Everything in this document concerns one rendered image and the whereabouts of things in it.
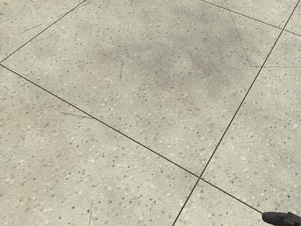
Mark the right robot hand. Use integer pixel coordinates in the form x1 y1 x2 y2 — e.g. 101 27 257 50
261 212 301 226

